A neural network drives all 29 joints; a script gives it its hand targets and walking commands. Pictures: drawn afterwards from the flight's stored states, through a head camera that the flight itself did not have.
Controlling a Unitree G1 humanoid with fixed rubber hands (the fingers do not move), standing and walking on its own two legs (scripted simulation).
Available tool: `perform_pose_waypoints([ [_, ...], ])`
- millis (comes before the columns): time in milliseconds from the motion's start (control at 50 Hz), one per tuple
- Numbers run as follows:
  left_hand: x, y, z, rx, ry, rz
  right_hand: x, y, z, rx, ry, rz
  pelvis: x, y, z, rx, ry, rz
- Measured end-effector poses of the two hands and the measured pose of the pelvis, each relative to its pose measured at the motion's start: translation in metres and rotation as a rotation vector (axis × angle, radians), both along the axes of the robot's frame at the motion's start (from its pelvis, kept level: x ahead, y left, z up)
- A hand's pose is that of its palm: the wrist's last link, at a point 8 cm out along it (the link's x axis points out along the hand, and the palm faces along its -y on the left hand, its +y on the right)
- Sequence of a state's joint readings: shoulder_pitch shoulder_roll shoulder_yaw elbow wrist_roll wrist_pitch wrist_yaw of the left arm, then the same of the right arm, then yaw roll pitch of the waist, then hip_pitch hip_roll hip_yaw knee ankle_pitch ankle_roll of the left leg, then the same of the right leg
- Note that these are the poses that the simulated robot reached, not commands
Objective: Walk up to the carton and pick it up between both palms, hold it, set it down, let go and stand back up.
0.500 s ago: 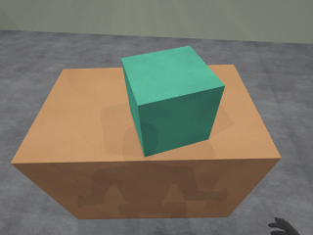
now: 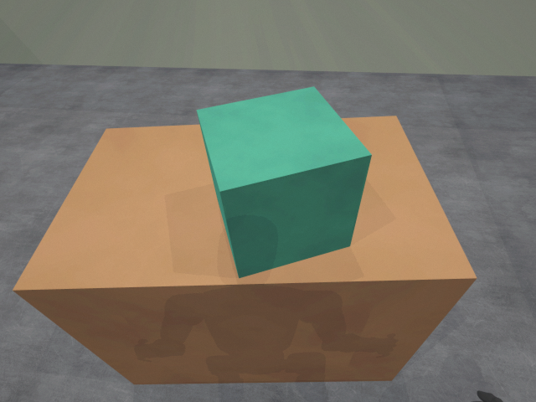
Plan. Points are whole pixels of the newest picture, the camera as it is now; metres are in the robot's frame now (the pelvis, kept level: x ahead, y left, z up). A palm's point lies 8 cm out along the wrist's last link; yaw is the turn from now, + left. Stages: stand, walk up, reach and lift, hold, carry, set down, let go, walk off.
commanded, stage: walk up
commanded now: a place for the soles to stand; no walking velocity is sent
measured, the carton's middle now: (276, 181) +0.51 -0.01 +0.04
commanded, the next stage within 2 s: reach and lift in 1.08 s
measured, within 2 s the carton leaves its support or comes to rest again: neither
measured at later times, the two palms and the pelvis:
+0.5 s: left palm out of the picture +0.14 +0.32 -0.06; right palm (499, 397) +0.16 -0.32 -0.09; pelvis +0.06 +0.00 +0.01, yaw +0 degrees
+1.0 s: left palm out of the picture +0.15 +0.32 -0.06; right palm (496, 391) +0.16 -0.31 -0.08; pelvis +0.06 +0.01 +0.01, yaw +0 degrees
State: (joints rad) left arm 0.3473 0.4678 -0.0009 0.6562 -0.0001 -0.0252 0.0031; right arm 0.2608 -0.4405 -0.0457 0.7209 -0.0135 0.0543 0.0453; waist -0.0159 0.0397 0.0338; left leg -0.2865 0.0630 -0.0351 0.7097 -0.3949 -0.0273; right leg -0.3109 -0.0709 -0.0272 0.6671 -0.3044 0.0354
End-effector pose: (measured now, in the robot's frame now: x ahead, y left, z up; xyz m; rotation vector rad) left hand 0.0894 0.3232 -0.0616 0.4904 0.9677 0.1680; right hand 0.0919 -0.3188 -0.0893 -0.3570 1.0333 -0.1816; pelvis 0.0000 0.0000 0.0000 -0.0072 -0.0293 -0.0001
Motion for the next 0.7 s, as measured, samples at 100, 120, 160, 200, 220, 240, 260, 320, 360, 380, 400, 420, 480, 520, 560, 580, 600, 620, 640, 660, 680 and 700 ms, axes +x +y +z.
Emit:
perform_pose_waypoints([
  [100, 0.010, 0.000, 0.001, -0.010, 0.018, 0.005, 0.018, 0.003, 0.006, -0.002, -0.011, 0.010, 0.013, 0.003, 0.005, 0.007, -0.006, -0.008],
  [120, 0.012, 0.003, 0.000, -0.010, 0.026, 0.006, 0.021, 0.005, 0.007, -0.006, -0.014, 0.013, 0.015, 0.005, 0.005, 0.004, -0.003, -0.007],
  [160, 0.016, 0.010, -0.007, -0.010, 0.038, 0.007, 0.024, 0.008, 0.006, -0.018, -0.014, 0.020, 0.020, 0.009, 0.000, -0.003, -0.006, -0.005],
  [200, 0.020, 0.010, -0.010, -0.018, 0.052, 0.014, 0.025, 0.010, 0.008, -0.017, -0.005, 0.011, 0.026, 0.009, 0.002, 0.002, -0.011, -0.004],
  [220, 0.024, 0.009, -0.010, -0.023, 0.049, 0.020, 0.025, 0.010, 0.010, -0.020, 0.003, 0.012, 0.030, 0.008, 0.003, -0.003, -0.008, 0.000],
  [240, 0.027, 0.007, -0.010, -0.028, 0.045, 0.022, 0.027, 0.009, 0.011, -0.021, 0.010, 0.013, 0.033, 0.007, 0.004, -0.007, -0.006, 0.002],
  [260, 0.029, 0.005, -0.010, -0.030, 0.043, 0.020, 0.028, 0.007, 0.011, -0.022, 0.016, 0.014, 0.035, 0.006, 0.004, -0.007, -0.004, 0.003],
  [320, 0.037, -0.003, -0.010, -0.028, 0.047, 0.011, 0.034, 0.001, 0.007, -0.020, 0.028, 0.010, 0.042, -0.001, 0.003, 0.001, 0.005, -0.001],
  [360, 0.039, -0.009, -0.008, -0.027, 0.041, 0.018, 0.040, -0.002, 0.003, -0.009, 0.035, 0.013, 0.046, -0.005, 0.004, 0.004, 0.006, 0.005],
  [380, 0.041, -0.012, -0.006, -0.026, 0.041, 0.022, 0.044, -0.003, 0.003, -0.003, 0.032, 0.013, 0.048, -0.006, 0.005, 0.007, 0.004, 0.004],
  [400, 0.043, -0.013, -0.004, -0.024, 0.042, 0.024, 0.048, -0.002, 0.003, 0.003, 0.025, 0.012, 0.050, -0.007, 0.006, 0.011, 0.001, 0.001],
  [420, 0.045, -0.014, -0.002, -0.022, 0.042, 0.022, 0.052, -0.002, 0.003, 0.006, 0.017, 0.011, 0.052, -0.007, 0.006, 0.016, -0.001, -0.002],
  [480, 0.050, -0.009, 0.000, -0.014, 0.045, 0.017, 0.063, 0.001, 0.004, 0.008, -0.002, 0.012, 0.055, -0.004, 0.007, 0.016, -0.002, -0.005],
  [520, 0.052, -0.003, -0.002, -0.012, 0.044, 0.020, 0.066, 0.005, 0.003, 0.002, -0.001, 0.019, 0.056, 0.001, 0.005, 0.006, -0.002, 0.001],
  [560, 0.054, 0.000, -0.004, -0.017, 0.044, 0.024, 0.067, 0.009, 0.004, -0.001, 0.000, 0.017, 0.057, 0.004, 0.005, 0.005, -0.009, 0.002],
  [580, 0.055, 0.001, -0.004, -0.020, 0.042, 0.026, 0.068, 0.009, 0.006, -0.003, -0.002, 0.016, 0.059, 0.004, 0.005, 0.005, -0.006, 0.003],
  [600, 0.057, 0.000, -0.005, -0.022, 0.039, 0.025, 0.070, 0.008, 0.007, -0.006, -0.008, 0.014, 0.060, 0.004, 0.005, 0.008, -0.004, 0.001],
  [620, 0.060, -0.001, -0.005, -0.024, 0.035, 0.023, 0.071, 0.007, 0.008, -0.008, -0.012, 0.013, 0.061, 0.004, 0.005, 0.009, -0.001, 0.000],
  [640, 0.062, -0.002, -0.005, -0.027, 0.029, 0.021, 0.073, 0.007, 0.009, -0.009, -0.014, 0.013, 0.062, 0.003, 0.006, 0.007, 0.000, -0.001],
  [660, 0.063, -0.003, -0.004, -0.030, 0.022, 0.019, 0.074, 0.006, 0.010, -0.009, -0.017, 0.013, 0.062, 0.003, 0.006, 0.006, 0.001, -0.001],
  [680, 0.064, -0.004, -0.004, -0.031, 0.016, 0.018, 0.075, 0.007, 0.010, -0.008, -0.020, 0.013, 0.063, 0.003, 0.006, 0.006, 0.001, -0.001],
  [700, 0.065, -0.003, -0.003, -0.031, 0.011, 0.016, 0.076, 0.007, 0.010, -0.008, -0.023, 0.013, 0.063, 0.004, 0.006, 0.005, 0.002, -0.001],
])
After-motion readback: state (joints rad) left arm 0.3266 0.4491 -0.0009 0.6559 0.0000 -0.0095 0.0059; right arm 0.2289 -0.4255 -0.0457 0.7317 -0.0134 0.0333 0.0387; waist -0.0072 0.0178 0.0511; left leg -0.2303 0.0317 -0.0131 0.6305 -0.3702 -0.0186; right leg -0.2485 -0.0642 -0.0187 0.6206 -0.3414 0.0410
